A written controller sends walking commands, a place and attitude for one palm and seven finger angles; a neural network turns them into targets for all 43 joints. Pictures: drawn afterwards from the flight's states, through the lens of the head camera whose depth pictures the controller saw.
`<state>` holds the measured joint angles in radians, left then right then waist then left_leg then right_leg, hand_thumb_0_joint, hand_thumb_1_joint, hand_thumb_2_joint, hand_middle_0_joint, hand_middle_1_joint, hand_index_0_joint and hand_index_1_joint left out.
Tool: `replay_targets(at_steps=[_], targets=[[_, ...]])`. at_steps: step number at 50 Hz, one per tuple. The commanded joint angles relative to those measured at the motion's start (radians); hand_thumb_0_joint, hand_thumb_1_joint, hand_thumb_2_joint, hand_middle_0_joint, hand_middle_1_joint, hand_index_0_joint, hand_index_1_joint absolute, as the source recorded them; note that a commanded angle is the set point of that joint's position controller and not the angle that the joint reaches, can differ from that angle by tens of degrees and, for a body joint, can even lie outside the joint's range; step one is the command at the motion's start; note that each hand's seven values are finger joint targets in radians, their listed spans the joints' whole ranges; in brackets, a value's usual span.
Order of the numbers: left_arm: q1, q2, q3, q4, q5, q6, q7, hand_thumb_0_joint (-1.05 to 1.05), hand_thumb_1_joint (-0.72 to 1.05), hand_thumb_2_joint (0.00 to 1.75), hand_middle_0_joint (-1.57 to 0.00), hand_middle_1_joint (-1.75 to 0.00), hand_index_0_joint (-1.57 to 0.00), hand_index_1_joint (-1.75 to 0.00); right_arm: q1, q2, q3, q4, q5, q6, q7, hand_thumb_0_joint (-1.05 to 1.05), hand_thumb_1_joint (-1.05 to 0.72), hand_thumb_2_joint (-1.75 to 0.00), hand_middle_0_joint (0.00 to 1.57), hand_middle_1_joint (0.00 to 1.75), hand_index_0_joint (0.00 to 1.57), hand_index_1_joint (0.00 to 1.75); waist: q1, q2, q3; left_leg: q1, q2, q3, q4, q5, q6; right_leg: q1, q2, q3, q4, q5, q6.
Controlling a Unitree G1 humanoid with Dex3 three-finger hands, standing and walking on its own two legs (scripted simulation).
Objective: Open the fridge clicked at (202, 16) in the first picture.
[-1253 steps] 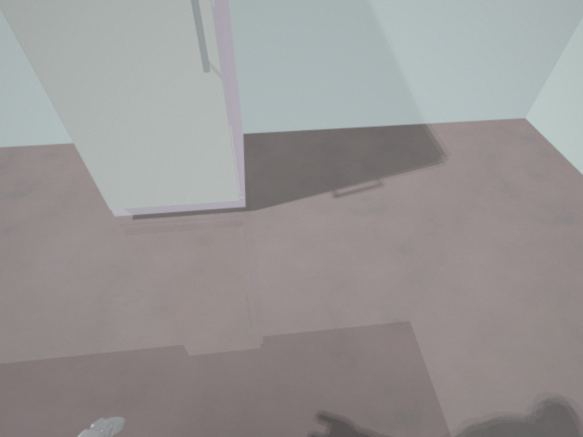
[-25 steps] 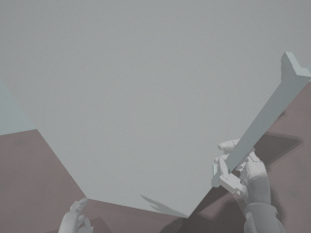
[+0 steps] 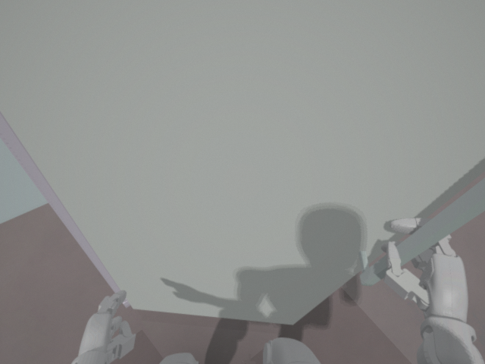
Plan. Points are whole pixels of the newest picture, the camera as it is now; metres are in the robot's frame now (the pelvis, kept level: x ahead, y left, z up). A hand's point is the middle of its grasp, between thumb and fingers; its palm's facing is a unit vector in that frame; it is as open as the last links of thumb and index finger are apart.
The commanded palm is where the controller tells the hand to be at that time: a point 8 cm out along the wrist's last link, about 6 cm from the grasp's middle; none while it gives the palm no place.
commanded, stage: walk backward, drawing the door open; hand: right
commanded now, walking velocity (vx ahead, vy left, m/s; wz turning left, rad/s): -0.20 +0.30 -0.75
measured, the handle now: (426, 219) +0.30 -0.21 +0.15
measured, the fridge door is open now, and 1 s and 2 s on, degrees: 42 77 77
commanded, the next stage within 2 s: stop walking and hold the door back in 0.96 s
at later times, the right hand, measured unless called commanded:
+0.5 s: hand out of the picture +0.09 -0.13 +0.09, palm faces +0.61 +0.70 -0.36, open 6.1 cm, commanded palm +0.03 -0.14 +0.09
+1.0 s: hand out of the picture -0.03 -0.04 +0.09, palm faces +0.79 +0.52 -0.32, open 5.9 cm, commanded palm -0.09 -0.05 +0.09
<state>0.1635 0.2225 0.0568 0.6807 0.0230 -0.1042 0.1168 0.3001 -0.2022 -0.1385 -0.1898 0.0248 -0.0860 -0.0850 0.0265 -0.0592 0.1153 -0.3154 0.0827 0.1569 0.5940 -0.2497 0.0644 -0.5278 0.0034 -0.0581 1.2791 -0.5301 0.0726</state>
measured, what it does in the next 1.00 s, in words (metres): steps to the left, turning right: right foot, then left foot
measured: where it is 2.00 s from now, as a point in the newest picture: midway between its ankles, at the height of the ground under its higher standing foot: outside the picture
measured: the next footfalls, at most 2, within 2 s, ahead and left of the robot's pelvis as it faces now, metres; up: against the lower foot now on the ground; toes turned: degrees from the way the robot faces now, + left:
right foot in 0.18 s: -0.03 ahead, -0.05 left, +0.00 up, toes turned -18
left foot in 0.50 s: +0.06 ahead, +0.31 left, +0.00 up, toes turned -19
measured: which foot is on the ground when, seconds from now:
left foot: down 0.00-0.16, up 0.18-0.48, down 0.50-0.82, up 0.84-1.00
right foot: up 0.00-0.16, down 0.18-0.50, up 0.52-0.80, down 0.82-1.00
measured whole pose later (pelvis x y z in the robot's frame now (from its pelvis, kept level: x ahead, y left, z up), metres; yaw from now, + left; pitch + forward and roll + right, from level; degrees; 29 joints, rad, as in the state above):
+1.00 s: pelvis -0.07 +0.29 +0.01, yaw -41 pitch -2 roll +3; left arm 0.21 0.16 -0.02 0.62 0.00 -0.12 0.07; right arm 0.31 -0.33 -0.20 -0.21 0.03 -0.09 -0.13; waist 0.03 -0.02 0.09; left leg -0.46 -0.01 0.05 1.02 -0.44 -0.06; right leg -0.26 -0.05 0.03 0.47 -0.18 -0.01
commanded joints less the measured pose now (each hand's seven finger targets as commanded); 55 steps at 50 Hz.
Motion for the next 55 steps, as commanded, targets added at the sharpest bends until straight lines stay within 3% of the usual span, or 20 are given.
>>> replay_targets(at_steps=[1, 5, 7, 8, 9, 10, 15, 22, 24, 25, 27, 30, 35, 39, 40, 41, 42, 44, 47, 55], targets=[[-0.081, 0.028, -0.008, -0.209, 0.012, -0.064, 0.023, 0.00, 0.90, 0.90, -0.20, -0.30, -0.20, -0.30, -0.091, -0.172, -0.096, -0.320, -0.012, -0.099, -0.012, 0.00, -0.90, -0.90, 0.45, 1.40, 0.45, 1.40, -0.056, 0.268, -0.259, 0.235, 0.221, -0.153, -0.290, 0.207, 0.098, 0.065, -0.006, -0.061, -0.222, -0.070, -0.032], [0.003, 0.025, -0.021, -0.215, 0.008, -0.069, 0.016, 0.00, 0.90, 0.90, -0.20, -0.30, -0.20, -0.30, -0.078, -0.157, -0.087, -0.379, -0.019, -0.095, -0.028, 0.00, -0.90, -0.90, 0.45, 1.40, 0.45, 1.40, -0.029, 0.213, -0.311, 0.260, 0.183, -0.073, -0.254, 0.410, 0.009, 0.224, -0.015, -0.124, -0.686, -0.029, -0.063], [0.077, 0.046, -0.013, -0.220, 0.003, -0.060, 0.018, 0.00, 0.90, 0.90, -0.20, -0.30, -0.20, -0.30, -0.077, -0.164, -0.073, -0.405, -0.011, -0.110, -0.030, 0.00, -0.90, -0.90, 0.45, 1.40, 0.45, 1.40, 0.044, -0.034, -0.335, 0.076, 0.058, 0.055, 0.068, 0.463, -0.153, 0.550, -0.053, -0.105, -1.068, 0.296, -0.088], [0.035, 0.070, -0.008, -0.260, 0.020, -0.053, 0.012, 0.00, 0.90, 0.90, -0.20, -0.30, -0.20, -0.30, -0.078, -0.162, -0.069, -0.417, -0.012, -0.132, -0.027, 0.00, -0.90, -0.90, 0.45, 1.40, 0.45, 1.40, 0.035, -0.255, -0.279, -0.232, -0.033, 0.020, 0.420, 0.020, -0.239, 0.710, -0.333, 0.260, -1.123, 0.565, -0.203], [-0.010, 0.112, 0.001, -0.285, 0.034, -0.054, -0.003, 0.00, 0.90, 0.90, -0.20, -0.30, -0.20, -0.30, -0.057, -0.195, -0.099, -0.441, -0.039, -0.154, -0.032, 0.00, -0.90, -0.90, 0.45, 1.40, 0.45, 1.40, -0.030, -0.295, -0.277, -0.364, -0.025, -0.144, 0.706, -0.322, -0.201, 0.638, -0.613, 0.634, -1.031, 0.941, -0.366], [-0.033, 0.075, -0.002, -0.242, 0.025, -0.055, -0.021, 0.00, 0.90, 0.90, -0.20, -0.30, -0.20, -0.30, -0.037, -0.213, -0.113, -0.420, -0.067, -0.146, -0.012, 0.00, -0.90, -0.90, 0.45, 1.40, 0.45, 1.40, -0.002, -0.127, -0.215, -0.375, -0.025, -0.235, 0.679, -0.236, -0.126, 0.530, -0.559, 0.580, -1.031, 0.840, -0.307], [0.016, 0.105, 0.012, -0.195, 0.000, -0.077, -0.028, 0.00, 0.90, 0.90, -0.20, -0.30, -0.20, -0.30, -0.045, -0.141, -0.073, -0.373, -0.036, -0.089, -0.010, 0.00, -0.90, -0.90, 0.45, 1.40, 0.45, 1.40, -0.027, -0.190, -0.165, -0.171, -0.060, -0.126, 0.372, -0.072, -0.140, 0.357, -0.273, 0.171, -0.965, 0.605, -0.156], [-0.011, 0.102, 0.012, -0.199, -0.010, -0.099, -0.040, 0.00, 0.90, 0.90, -0.20, -0.30, -0.20, -0.30, -0.010, -0.239, -0.205, -0.347, -0.002, -0.107, -0.039, 0.00, -0.90, -0.90, 0.45, 1.40, 0.45, 1.40, -0.031, -0.272, -0.189, 0.151, -0.147, -0.028, -0.113, -0.053, -0.159, 0.186, -0.174, 0.206, -0.899, 0.240, -0.131], [-0.017, 0.053, -0.005, -0.195, -0.018, -0.085, -0.047, 0.00, 0.90, 0.90, -0.20, -0.30, -0.20, -0.30, -0.037, -0.293, -0.239, -0.354, -0.003, -0.107, -0.043, 0.00, -0.90, -0.90, 0.45, 1.40, 0.45, 1.40, -0.021, -0.017, -0.192, 0.169, -0.011, -0.115, -0.310, 0.069, -0.111, 0.137, -0.020, 0.094, -0.660, 0.123, -0.049], [-0.060, 0.026, -0.013, -0.206, -0.013, -0.071, -0.044, 0.00, 0.90, 0.90, -0.20, -0.30, -0.20, -0.30, -0.038, -0.365, -0.292, -0.352, -0.005, -0.099, -0.053, 0.00, -0.90, -0.90, 0.45, 1.40, 0.45, 1.40, -0.031, 0.214, -0.206, 0.154, 0.195, -0.294, -0.310, 0.175, -0.028, 0.002, 0.037, 0.022, -0.364, -0.017, -0.019], [-0.047, 0.062, 0.034, -0.176, -0.007, -0.082, -0.037, 0.00, 0.90, 0.90, -0.20, -0.30, -0.20, -0.30, 0.040, -0.364, -0.322, -0.247, 0.009, -0.081, -0.057, 0.00, -0.90, -0.90, 0.45, 1.40, 0.45, 1.40, -0.055, 0.395, -0.309, 0.166, 0.335, -0.474, -0.289, 0.263, 0.096, -0.068, 0.041, 0.122, 0.067, -0.132, -0.019], [-0.105, 0.028, -0.014, -0.178, -0.009, -0.056, -0.010, 0.00, 0.90, 0.90, -0.20, -0.30, -0.20, -0.30, 0.005, -0.309, -0.282, -0.216, 0.005, -0.112, -0.048, 0.00, -0.90, -0.90, 0.45, 1.40, 0.45, 1.40, -0.046, 0.205, -0.236, 0.234, 0.234, -0.153, -0.180, 0.543, 0.109, -0.058, -0.018, 0.033, 0.030, -0.036, 0.010], [-0.087, 0.050, -0.019, -0.216, -0.003, -0.036, 0.016, 0.00, 0.90, 0.90, -0.20, -0.30, -0.20, -0.30, -0.017, -0.295, -0.267, -0.262, 0.011, -0.111, -0.063, 0.00, -0.90, -0.90, 0.45, 1.40, 0.45, 1.40, -0.051, 0.254, -0.228, 0.200, 0.267, -0.125, -0.187, 0.539, 0.112, 0.122, -0.051, -0.006, -0.364, -0.054, -0.026], [-0.017, 0.062, -0.021, -0.231, 0.000, -0.024, 0.012, 0.00, 0.90, 0.90, -0.20, -0.30, -0.20, -0.30, 0.008, -0.285, -0.249, -0.366, 0.024, -0.113, -0.069, 0.00, -0.90, -0.90, 0.45, 1.40, 0.45, 1.40, -0.002, 0.058, -0.302, 0.163, 0.175, -0.046, 0.038, 0.503, 0.030, 0.358, -0.013, -0.049, -0.863, 0.295, -0.032], [-0.011, 0.088, -0.015, -0.249, -0.004, -0.019, 0.013, 0.00, 0.90, 0.90, -0.20, -0.30, -0.20, -0.30, -0.010, -0.292, -0.241, -0.404, 0.030, -0.120, -0.072, 0.00, -0.90, -0.90, 0.45, 1.40, 0.45, 1.40, 0.009, -0.099, -0.310, 0.005, 0.084, -0.002, 0.232, 0.282, -0.053, 0.515, -0.134, 0.113, -0.941, 0.643, -0.086], [-0.024, 0.110, -0.009, -0.260, -0.011, -0.036, 0.001, 0.00, 0.90, 0.90, -0.20, -0.30, -0.20, -0.30, -0.016, -0.300, -0.231, -0.445, 0.036, -0.137, -0.075, 0.00, -0.90, -0.90, 0.45, 1.40, 0.45, 1.40, -0.029, -0.368, -0.306, -0.232, -0.050, -0.029, 0.429, -0.305, -0.133, 0.624, -0.422, 0.486, -0.956, 1.269, -0.232], [-0.016, 0.085, -0.022, -0.220, 0.009, -0.055, -0.019, 0.00, 0.90, 0.90, -0.20, -0.30, -0.20, -0.30, -0.002, -0.311, -0.250, -0.396, -0.003, -0.157, -0.068, 0.00, -0.90, -0.90, 0.45, 1.40, 0.45, 1.40, -0.033, -0.381, -0.321, -0.289, -0.055, -0.142, 0.562, -0.436, -0.115, 0.664, -0.476, 0.613, -0.946, 1.393, -0.249], [-0.018, 0.095, -0.001, -0.193, -0.013, -0.060, -0.039, 0.00, 0.90, 0.90, -0.20, -0.30, -0.20, -0.30, -0.031, -0.298, -0.222, -0.390, -0.022, -0.152, -0.062, 0.00, -0.90, -0.90, 0.45, 1.40, 0.45, 1.40, -0.010, -0.212, -0.273, -0.270, -0.045, -0.203, 0.566, -0.285, -0.120, 0.543, -0.380, 0.439, -0.892, 1.156, -0.250], [-0.004, 0.102, -0.003, -0.181, -0.024, -0.068, -0.036, 0.00, 0.90, 0.90, -0.20, -0.30, -0.20, -0.30, -0.086, -0.269, -0.192, -0.346, -0.004, -0.115, -0.066, 0.00, -0.90, -0.90, 0.45, 1.40, 0.45, 1.40, -0.028, -0.192, -0.233, -0.174, -0.074, -0.133, 0.435, -0.170, -0.130, 0.445, -0.255, 0.247, -0.904, 0.933, -0.203], [-0.010, 0.114, -0.021, -0.150, -0.015, -0.082, -0.014, 0.00, 0.90, 0.90, -0.20, -0.30, -0.20, -0.30, -0.250, -0.274, -0.201, -0.108, 0.030, -0.083, -0.078, 0.00, -0.90, -0.90, 0.45, 1.40, 0.45, 1.40, -0.039, -0.228, -0.239, 0.114, -0.116, -0.115, 0.046, -0.170, -0.125, 0.246, -0.219, 0.259, -0.925, 0.372, -0.193]])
